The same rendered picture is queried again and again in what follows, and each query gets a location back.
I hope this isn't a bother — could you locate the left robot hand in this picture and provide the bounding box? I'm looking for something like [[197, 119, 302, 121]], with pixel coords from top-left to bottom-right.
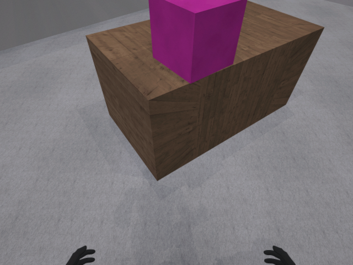
[[66, 246, 95, 265]]

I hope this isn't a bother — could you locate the right robot hand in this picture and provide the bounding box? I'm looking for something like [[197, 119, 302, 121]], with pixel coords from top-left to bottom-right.
[[264, 246, 296, 265]]

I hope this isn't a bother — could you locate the pedestal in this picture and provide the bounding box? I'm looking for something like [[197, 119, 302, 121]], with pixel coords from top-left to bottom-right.
[[86, 1, 325, 181]]

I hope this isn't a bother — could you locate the carton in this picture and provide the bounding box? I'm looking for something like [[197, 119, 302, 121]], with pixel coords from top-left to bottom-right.
[[148, 0, 247, 84]]

